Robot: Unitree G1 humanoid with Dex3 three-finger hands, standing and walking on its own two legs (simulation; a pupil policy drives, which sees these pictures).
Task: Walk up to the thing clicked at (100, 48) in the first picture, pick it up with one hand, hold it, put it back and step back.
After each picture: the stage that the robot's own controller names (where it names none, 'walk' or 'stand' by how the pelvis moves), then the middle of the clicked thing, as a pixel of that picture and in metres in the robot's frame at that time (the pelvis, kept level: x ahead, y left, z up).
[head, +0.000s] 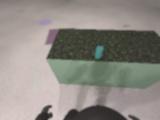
stand; (98, 52) +0.62 -0.06 -0.07
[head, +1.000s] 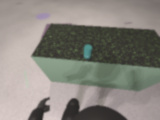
rise first; (87, 51) +0.56 +0.06 -0.04
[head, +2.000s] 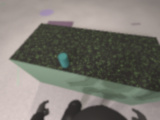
stand; (64, 60) +0.42 +0.25 -0.04
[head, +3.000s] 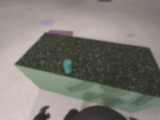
stand; (68, 66) +0.43 +0.21 -0.07
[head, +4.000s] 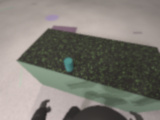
stand; (69, 64) +0.43 +0.20 -0.07
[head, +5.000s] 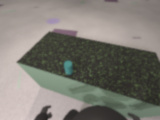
stand; (68, 67) +0.41 +0.20 -0.07
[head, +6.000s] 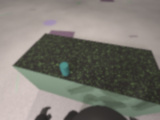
stand; (64, 69) +0.40 +0.23 -0.07
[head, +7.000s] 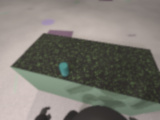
stand; (64, 69) +0.39 +0.23 -0.07
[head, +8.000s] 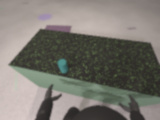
rise first; (63, 66) +0.40 +0.24 -0.07
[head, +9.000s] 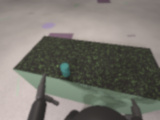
rise first; (65, 70) +0.39 +0.24 -0.07
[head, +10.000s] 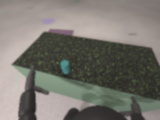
go down; (65, 67) +0.40 +0.23 -0.06
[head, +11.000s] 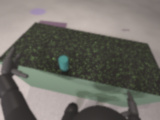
go down; (63, 63) +0.40 +0.21 -0.02
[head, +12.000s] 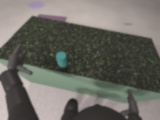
close in; (62, 60) +0.41 +0.21 -0.01
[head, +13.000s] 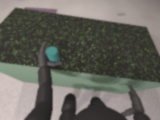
close; (53, 56) +0.41 +0.23 +0.03
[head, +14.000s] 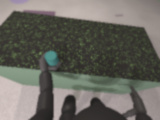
lift; (52, 60) +0.38 +0.23 +0.03
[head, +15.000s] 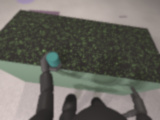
lift; (54, 61) +0.37 +0.23 +0.03
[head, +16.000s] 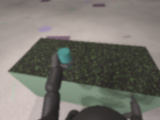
lift; (65, 58) +0.34 +0.17 +0.17
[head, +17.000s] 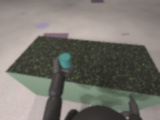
hold; (66, 63) +0.33 +0.17 +0.12
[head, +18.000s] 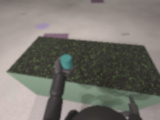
hold; (67, 64) +0.34 +0.16 +0.10
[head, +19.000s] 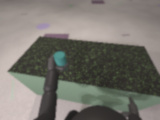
crouch; (61, 61) +0.35 +0.21 +0.11
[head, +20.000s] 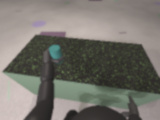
lower; (56, 54) +0.40 +0.24 +0.12
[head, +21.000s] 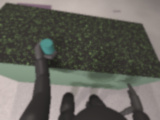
lower; (48, 49) +0.45 +0.25 +0.03
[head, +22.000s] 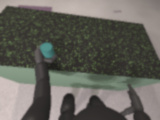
lower; (48, 52) +0.43 +0.25 +0.03
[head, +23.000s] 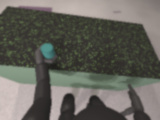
lower; (49, 53) +0.43 +0.24 +0.03
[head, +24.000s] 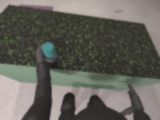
lower; (50, 52) +0.43 +0.24 +0.03
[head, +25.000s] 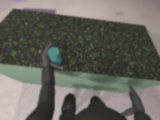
withdraw; (55, 56) +0.41 +0.22 +0.03
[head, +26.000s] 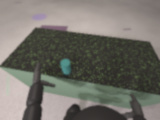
sink last; (66, 67) +0.38 +0.20 -0.02
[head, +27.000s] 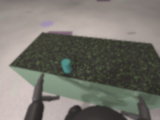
stand; (66, 66) +0.40 +0.22 -0.02
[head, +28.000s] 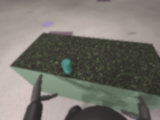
stand; (67, 66) +0.40 +0.22 -0.02
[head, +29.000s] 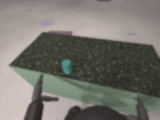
stand; (67, 67) +0.39 +0.22 -0.02
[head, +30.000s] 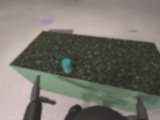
sink last; (67, 66) +0.40 +0.22 -0.02
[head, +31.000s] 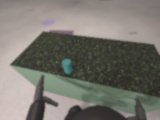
sink last; (67, 66) +0.40 +0.22 -0.02
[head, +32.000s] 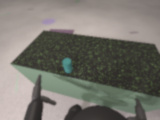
sink last; (67, 65) +0.40 +0.22 -0.02
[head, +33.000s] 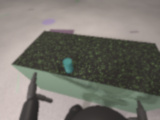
stand; (68, 65) +0.40 +0.21 -0.03
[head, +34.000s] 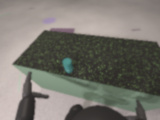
stand; (68, 65) +0.40 +0.22 -0.03
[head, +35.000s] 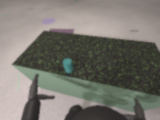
stand; (68, 65) +0.40 +0.22 -0.03
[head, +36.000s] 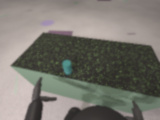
stand; (67, 67) +0.40 +0.22 -0.04
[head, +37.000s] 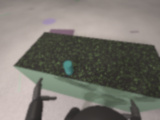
stand; (68, 68) +0.40 +0.22 -0.06
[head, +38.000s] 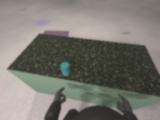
stand; (65, 69) +0.39 +0.22 -0.07
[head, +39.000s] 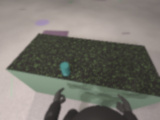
stand; (65, 69) +0.39 +0.22 -0.07
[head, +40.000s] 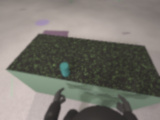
stand; (65, 69) +0.39 +0.22 -0.07
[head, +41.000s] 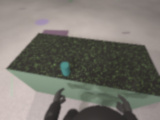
stand; (65, 69) +0.39 +0.22 -0.07
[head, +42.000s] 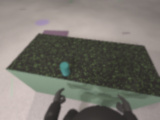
stand; (65, 69) +0.39 +0.22 -0.07
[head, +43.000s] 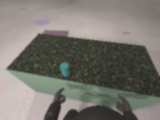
stand; (65, 69) +0.39 +0.22 -0.07
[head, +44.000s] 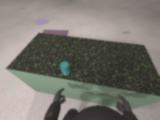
stand; (65, 68) +0.39 +0.22 -0.07
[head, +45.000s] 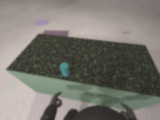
stand; (65, 69) +0.39 +0.22 -0.06
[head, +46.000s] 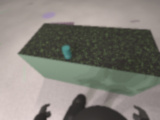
walk; (67, 52) +0.52 +0.26 -0.04
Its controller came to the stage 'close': yes
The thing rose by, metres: 0.21
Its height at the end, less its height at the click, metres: +0.00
